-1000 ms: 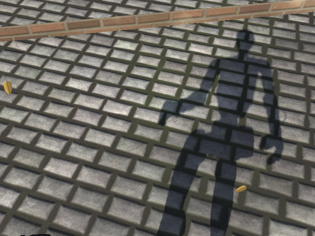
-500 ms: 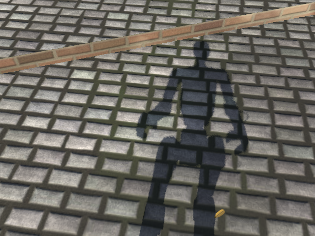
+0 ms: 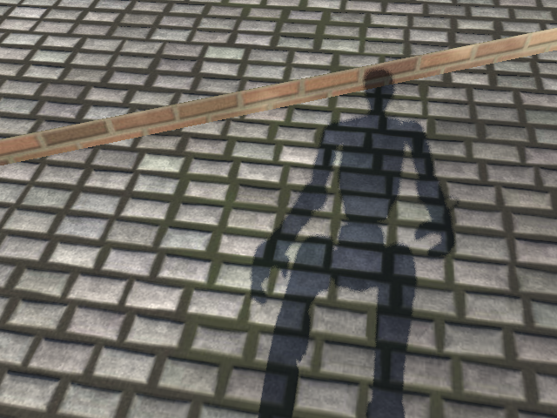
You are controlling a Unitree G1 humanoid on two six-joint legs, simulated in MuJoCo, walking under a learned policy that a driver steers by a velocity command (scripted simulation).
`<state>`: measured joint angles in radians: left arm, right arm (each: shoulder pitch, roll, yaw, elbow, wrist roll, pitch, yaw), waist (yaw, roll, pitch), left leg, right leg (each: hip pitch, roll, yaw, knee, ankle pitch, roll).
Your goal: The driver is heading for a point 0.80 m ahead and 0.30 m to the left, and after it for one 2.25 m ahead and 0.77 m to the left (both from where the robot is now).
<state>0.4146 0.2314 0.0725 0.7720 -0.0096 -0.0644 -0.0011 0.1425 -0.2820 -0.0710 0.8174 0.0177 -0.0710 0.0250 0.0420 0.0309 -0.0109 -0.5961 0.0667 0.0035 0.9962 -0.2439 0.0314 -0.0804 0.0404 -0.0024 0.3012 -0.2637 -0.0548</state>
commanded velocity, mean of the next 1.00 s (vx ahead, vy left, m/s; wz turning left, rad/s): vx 0.15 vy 0.00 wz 0.08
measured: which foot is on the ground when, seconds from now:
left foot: up 0.00-0.20, down 0.22-1.00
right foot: down 0.00-0.22, up 0.24-0.58, down 0.60-0.98, up 1.00-1.00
